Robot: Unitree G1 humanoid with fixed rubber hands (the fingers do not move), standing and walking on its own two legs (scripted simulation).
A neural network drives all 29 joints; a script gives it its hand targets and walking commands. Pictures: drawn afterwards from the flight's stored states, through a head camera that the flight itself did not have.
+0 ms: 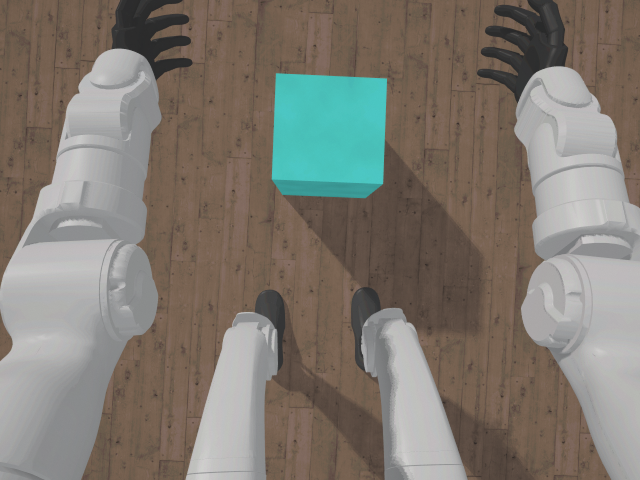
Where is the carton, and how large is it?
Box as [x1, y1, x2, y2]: [272, 73, 386, 197]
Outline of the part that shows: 276,73 272,180 282,194 365,197 382,184 386,79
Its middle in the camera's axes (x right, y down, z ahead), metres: +0.01 -0.20 +0.85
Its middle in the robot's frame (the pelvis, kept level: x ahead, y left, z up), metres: +0.57 -0.03 -0.54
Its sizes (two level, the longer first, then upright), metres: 0.210 0.200 0.250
